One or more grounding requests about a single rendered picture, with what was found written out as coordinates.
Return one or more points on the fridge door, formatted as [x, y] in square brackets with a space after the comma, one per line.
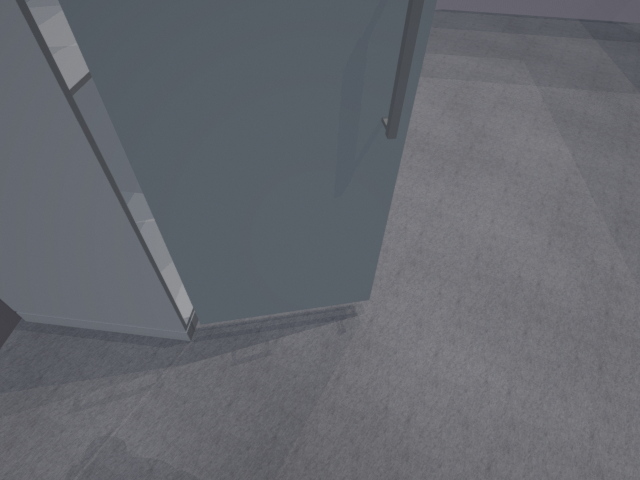
[254, 130]

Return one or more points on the handle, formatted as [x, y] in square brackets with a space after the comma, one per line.
[409, 37]

